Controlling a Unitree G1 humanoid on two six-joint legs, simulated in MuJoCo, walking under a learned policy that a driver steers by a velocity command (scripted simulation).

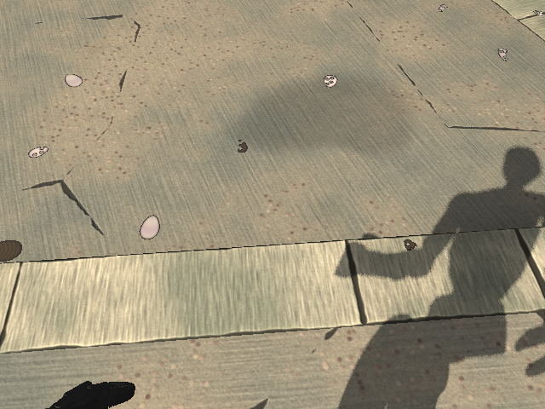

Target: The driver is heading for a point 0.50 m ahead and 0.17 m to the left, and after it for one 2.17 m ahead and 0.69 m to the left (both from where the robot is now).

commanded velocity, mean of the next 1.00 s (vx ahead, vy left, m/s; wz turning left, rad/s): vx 0.40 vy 0.00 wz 0.38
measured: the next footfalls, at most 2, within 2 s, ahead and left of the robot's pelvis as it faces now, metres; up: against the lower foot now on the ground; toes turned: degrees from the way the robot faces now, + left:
right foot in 0.08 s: +0.22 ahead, -0.13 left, +0.00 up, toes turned -1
left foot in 0.62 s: +0.49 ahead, +0.13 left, +0.00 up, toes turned +17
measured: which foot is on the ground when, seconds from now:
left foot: down 0.00-0.08, up 0.10-0.60, down 0.62-1.00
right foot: up 0.00-0.06, down 0.08-0.64, up 0.66-1.00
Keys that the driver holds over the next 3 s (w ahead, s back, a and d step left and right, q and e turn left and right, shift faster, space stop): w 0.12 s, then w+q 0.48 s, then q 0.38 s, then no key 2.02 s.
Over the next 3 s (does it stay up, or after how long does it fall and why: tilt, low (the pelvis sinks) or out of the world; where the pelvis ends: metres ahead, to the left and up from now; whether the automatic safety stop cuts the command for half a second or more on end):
stays up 0.55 0.07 0.00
